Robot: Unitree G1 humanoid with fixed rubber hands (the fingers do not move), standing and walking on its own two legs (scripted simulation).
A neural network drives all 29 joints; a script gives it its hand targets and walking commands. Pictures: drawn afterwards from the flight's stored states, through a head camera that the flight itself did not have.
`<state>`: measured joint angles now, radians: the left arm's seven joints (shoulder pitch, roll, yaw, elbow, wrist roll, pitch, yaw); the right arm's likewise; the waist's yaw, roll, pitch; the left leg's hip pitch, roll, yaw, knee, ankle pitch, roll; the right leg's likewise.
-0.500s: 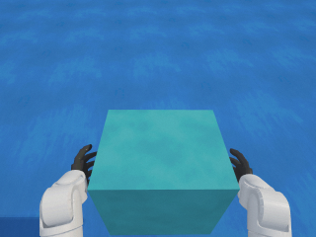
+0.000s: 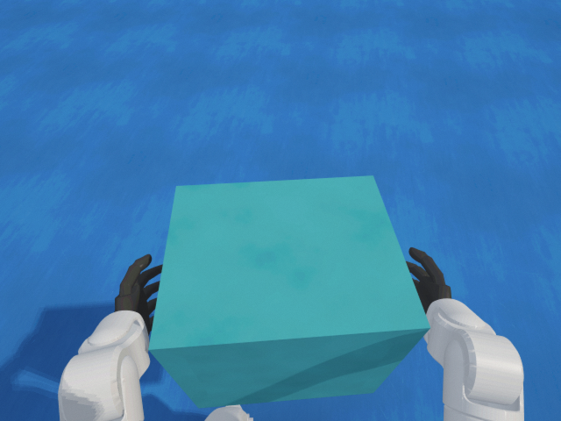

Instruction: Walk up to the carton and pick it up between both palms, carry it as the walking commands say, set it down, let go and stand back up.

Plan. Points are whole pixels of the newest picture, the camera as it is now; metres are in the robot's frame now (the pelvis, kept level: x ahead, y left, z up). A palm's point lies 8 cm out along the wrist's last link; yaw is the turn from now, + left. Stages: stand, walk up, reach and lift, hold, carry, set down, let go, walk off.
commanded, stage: carry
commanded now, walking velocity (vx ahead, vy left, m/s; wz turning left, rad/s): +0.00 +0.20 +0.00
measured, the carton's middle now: (282, 297) +0.30 +0.02 -0.01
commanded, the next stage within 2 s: none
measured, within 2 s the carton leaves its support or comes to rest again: neither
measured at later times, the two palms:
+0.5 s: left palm (76, 244) +0.36 +0.33 +0.05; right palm (321, 257) +0.34 -0.04 +0.03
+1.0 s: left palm out of the picture +0.35 +0.51 +0.04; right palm (197, 255) +0.34 +0.14 +0.05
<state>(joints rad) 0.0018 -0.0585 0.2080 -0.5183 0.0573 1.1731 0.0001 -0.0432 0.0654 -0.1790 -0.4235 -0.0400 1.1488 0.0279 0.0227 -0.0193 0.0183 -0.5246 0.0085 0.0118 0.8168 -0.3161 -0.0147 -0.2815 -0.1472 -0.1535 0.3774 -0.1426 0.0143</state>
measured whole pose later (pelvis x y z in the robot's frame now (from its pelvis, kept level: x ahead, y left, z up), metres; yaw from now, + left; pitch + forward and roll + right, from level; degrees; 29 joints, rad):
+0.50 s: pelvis +0.10 +0.15 -0.02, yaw -1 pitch +5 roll +0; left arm -0.06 -0.05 0.20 -0.46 0.04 1.16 -0.01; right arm 0.00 0.10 -0.21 -0.48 -0.07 1.14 0.03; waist 0.01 0.03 -0.02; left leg -0.40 -0.07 0.10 0.56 -0.25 0.09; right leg -0.37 -0.02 -0.15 0.53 -0.22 -0.02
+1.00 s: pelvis +0.10 +0.32 -0.02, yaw -2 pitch +5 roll -1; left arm -0.04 -0.02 0.20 -0.44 0.04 1.19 -0.01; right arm 0.00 0.12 -0.20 -0.44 -0.09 1.16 0.03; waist 0.03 -0.04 -0.05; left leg -0.40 -0.01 0.03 0.54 -0.23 0.04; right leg -0.46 -0.05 -0.14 0.82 -0.48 0.04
